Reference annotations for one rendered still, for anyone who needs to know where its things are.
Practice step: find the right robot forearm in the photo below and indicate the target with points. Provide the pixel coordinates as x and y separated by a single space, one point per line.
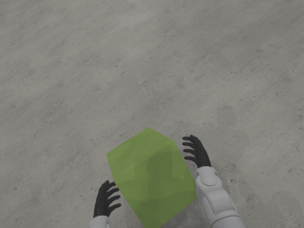
218 206

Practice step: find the left robot forearm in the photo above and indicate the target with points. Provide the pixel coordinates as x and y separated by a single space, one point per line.
100 222

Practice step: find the right robot hand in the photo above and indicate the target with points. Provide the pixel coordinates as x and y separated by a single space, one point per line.
201 157

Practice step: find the carton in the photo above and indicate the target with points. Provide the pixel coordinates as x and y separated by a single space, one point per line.
152 175

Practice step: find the left robot hand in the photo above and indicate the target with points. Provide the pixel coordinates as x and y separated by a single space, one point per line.
102 201

